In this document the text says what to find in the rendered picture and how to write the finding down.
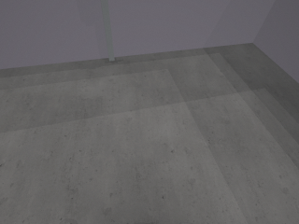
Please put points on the panel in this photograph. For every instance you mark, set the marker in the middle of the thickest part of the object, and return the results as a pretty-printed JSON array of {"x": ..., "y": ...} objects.
[{"x": 107, "y": 25}]

